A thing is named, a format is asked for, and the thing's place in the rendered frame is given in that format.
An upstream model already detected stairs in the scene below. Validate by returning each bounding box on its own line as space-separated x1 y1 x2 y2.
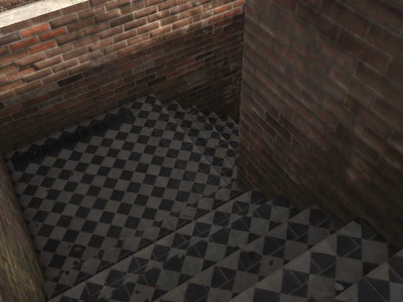
40 181 403 302
162 99 239 185

